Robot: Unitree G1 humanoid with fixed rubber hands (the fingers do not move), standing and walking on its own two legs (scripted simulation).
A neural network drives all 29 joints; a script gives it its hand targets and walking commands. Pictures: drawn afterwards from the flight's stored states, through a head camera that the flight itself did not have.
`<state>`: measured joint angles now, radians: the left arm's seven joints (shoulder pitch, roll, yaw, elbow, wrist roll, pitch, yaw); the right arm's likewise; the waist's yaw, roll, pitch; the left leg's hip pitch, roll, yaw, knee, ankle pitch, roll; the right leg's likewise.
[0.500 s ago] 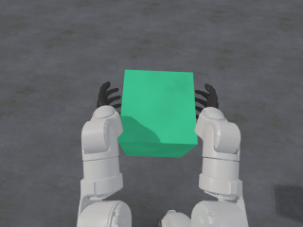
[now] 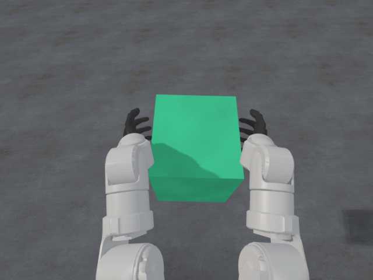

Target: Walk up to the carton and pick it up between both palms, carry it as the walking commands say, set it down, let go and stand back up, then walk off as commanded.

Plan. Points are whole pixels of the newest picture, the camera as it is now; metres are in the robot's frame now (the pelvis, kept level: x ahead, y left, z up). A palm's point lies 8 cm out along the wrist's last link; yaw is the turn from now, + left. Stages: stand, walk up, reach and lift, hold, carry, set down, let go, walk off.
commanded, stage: carry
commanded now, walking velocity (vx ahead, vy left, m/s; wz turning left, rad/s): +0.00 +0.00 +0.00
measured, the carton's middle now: (193, 153) +0.38 -0.02 +0.05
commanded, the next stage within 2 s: none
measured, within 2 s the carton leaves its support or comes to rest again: neither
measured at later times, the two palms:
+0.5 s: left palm (119, 158) +0.31 +0.12 +0.14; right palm (252, 151) +0.31 -0.12 +0.14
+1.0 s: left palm (114, 159) +0.31 +0.14 +0.13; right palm (243, 152) +0.32 -0.11 +0.13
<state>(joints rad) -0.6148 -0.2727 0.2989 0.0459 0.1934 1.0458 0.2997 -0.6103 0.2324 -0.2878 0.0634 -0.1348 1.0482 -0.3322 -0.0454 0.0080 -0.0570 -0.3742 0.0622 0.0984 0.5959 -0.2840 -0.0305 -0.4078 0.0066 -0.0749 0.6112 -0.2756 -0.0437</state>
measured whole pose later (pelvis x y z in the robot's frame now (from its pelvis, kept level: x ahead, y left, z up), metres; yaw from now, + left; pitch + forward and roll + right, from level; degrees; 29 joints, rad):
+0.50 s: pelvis -0.03 +0.00 +0.00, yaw +1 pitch +2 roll +0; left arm -0.61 -0.26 0.31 0.10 0.19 1.07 0.29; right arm -0.63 0.25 -0.31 0.12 -0.20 1.07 -0.32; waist -0.01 0.00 -0.10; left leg -0.36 0.04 0.10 0.55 -0.22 0.00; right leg -0.39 -0.01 -0.08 0.55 -0.21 -0.04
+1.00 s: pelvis -0.03 +0.01 +0.00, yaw +2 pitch +3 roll +0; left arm -0.62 -0.26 0.30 0.11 0.20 1.02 0.29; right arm -0.64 0.24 -0.31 0.11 -0.19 1.03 -0.31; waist -0.02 0.01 -0.06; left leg -0.41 0.02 0.08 0.59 -0.24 0.02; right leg -0.42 -0.04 -0.10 0.60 -0.23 -0.02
